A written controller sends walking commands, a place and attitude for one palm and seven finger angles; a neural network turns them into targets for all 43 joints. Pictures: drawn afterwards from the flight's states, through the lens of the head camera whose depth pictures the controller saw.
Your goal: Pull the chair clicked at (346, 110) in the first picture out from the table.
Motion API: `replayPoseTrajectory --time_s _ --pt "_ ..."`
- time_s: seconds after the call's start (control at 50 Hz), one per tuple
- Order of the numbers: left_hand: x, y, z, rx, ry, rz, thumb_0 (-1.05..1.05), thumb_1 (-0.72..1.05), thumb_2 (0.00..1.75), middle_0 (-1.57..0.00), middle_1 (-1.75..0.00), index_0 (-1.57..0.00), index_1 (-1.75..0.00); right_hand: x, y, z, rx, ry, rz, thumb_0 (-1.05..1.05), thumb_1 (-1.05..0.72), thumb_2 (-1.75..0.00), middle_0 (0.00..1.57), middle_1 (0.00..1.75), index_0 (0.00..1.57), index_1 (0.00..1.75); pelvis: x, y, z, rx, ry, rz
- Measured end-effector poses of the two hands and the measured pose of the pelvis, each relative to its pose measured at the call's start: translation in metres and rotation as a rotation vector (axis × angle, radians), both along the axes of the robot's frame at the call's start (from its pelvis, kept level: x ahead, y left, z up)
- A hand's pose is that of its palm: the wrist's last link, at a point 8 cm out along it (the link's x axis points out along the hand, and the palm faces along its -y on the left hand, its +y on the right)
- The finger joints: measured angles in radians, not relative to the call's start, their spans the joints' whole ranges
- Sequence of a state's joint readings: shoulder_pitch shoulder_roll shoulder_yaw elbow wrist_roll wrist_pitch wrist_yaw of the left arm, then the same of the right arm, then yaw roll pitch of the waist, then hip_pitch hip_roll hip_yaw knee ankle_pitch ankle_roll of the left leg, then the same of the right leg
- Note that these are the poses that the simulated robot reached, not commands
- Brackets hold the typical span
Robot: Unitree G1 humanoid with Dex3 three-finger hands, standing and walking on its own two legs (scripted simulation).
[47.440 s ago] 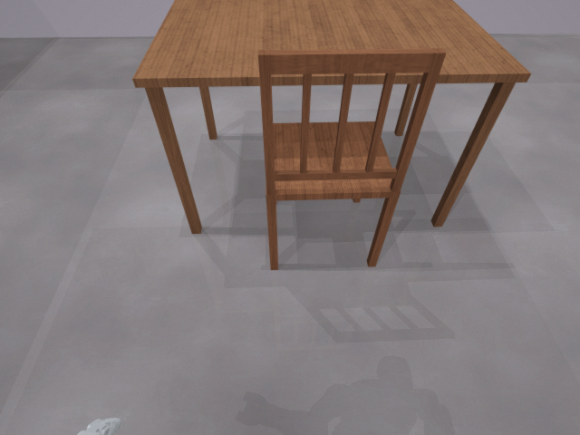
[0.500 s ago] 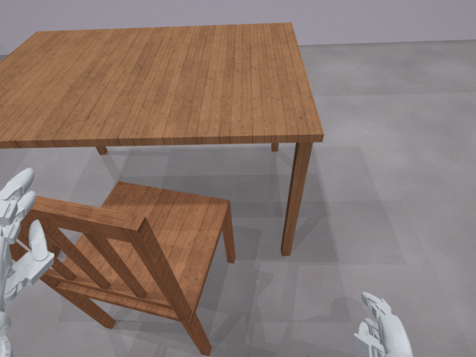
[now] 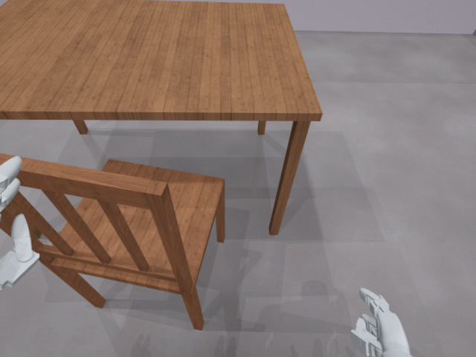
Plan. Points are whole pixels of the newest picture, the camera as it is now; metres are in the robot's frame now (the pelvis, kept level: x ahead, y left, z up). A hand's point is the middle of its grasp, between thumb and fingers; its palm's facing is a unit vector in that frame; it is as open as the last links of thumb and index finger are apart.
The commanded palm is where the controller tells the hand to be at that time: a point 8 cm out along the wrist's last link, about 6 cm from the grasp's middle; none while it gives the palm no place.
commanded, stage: step back with the hand held close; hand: left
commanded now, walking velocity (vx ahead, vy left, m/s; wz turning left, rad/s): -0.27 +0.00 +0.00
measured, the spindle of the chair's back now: (82, 229) +0.37 +0.35 -0.09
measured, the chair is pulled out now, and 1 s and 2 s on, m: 0.15 0.15 0.15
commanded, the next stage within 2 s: stop stepping back and stand still in 0.80 s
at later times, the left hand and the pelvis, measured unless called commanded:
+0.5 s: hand out of the picture +0.14 +0.29 +0.18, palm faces +0.42 -0.79 -0.45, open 7.4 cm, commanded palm +0.06 +0.32 +0.18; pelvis -0.07 +0.02 +0.00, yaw +2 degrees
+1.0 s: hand out of the picture +0.01 +0.28 +0.18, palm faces +0.24 -0.86 -0.45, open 7.4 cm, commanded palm -0.04 +0.34 +0.18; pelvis -0.19 +0.05 +0.00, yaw -4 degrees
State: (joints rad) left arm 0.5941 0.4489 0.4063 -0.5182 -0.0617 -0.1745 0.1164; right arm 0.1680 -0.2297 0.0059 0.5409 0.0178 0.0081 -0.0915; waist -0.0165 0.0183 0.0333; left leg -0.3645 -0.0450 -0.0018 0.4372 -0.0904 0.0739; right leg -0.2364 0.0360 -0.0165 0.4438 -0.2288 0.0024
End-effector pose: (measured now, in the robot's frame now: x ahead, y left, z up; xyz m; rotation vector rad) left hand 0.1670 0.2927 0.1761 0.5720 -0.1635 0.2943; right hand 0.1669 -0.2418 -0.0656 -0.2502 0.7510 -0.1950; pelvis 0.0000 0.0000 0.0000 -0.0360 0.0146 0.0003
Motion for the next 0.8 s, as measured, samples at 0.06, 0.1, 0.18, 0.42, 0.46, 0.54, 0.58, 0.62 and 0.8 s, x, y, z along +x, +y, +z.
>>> replayPoseTrajectory --time_s 0.06,0.1,0.18,0.42,0.46,0.54,0.58,0.62,0.8 --pt "-0.012 0.004 0.002 0.031 -0.018 0.012 0.02 0.89 0.89 -0.22 -0.31 -0.21 -0.30 -0.008 0.003 -0.003 -0.005 -0.003 0.024 0.01 -0.90 -0.90 0.20 0.30 0.20 0.30 -0.009 0.000 -0.003 0.005 0.007 0.023" --pt "-0.022 0.006 0.005 0.044 -0.029 0.027 0.02 0.89 0.89 -0.22 -0.31 -0.21 -0.30 -0.012 0.005 -0.006 -0.002 0.000 0.041 0.01 -0.90 -0.90 0.20 0.30 0.20 0.30 -0.015 0.000 -0.004 0.003 0.014 0.031" --pt "-0.041 0.007 0.006 0.030 -0.039 0.046 0.02 0.89 0.89 -0.22 -0.31 -0.21 -0.30 -0.020 0.008 -0.011 0.011 0.014 0.061 0.01 -0.90 -0.90 0.20 0.30 0.20 0.30 -0.026 0.000 -0.005 -0.017 0.010 0.042" --pt "-0.060 0.029 0.003 -0.024 -0.163 0.032 0.02 0.89 0.89 -0.22 -0.31 -0.21 -0.30 -0.043 0.025 0.001 -0.052 -0.030 0.045 0.01 -0.90 -0.90 0.20 0.30 0.20 0.30 -0.052 0.018 -0.008 -0.059 -0.030 0.036" --pt "-0.064 0.033 0.009 -0.009 -0.167 0.030 0.02 0.89 0.89 -0.22 -0.31 -0.21 -0.30 -0.048 0.031 0.006 -0.042 -0.046 0.057 0.01 -0.90 -0.90 0.20 0.30 0.20 0.30 -0.060 0.019 -0.005 -0.070 -0.013 0.039" --pt "-0.082 0.032 0.018 0.004 -0.169 0.004 0.02 0.89 0.89 -0.22 -0.31 -0.21 -0.30 -0.059 0.040 0.011 -0.007 -0.068 0.077 0.01 -0.90 -0.90 0.20 0.30 0.20 0.30 -0.074 0.020 -0.003 -0.071 0.030 0.016" --pt "-0.093 0.027 0.017 0.011 -0.169 -0.019 0.02 0.89 0.89 -0.21 -0.31 -0.21 -0.30 -0.065 0.042 0.008 0.005 -0.078 0.084 0.01 -0.90 -0.90 0.20 0.30 0.20 0.30 -0.083 0.019 -0.007 -0.049 0.045 -0.006" --pt "-0.102 0.020 0.011 -0.002 -0.173 -0.049 0.02 0.89 0.89 -0.21 -0.31 -0.21 -0.30 -0.075 0.041 0.001 0.008 -0.079 0.079 0.01 -0.90 -0.90 0.21 0.30 0.20 0.30 -0.095 0.022 -0.013 -0.038 0.038 -0.043" --pt "-0.104 0.039 0.007 -0.082 -0.240 -0.097 0.02 0.89 0.89 -0.22 -0.31 -0.21 -0.30 -0.147 0.043 -0.001 -0.051 -0.007 -0.007 0.01 -0.90 -0.90 0.20 0.30 0.20 0.30 -0.130 0.041 -0.010 -0.039 -0.028 -0.047"
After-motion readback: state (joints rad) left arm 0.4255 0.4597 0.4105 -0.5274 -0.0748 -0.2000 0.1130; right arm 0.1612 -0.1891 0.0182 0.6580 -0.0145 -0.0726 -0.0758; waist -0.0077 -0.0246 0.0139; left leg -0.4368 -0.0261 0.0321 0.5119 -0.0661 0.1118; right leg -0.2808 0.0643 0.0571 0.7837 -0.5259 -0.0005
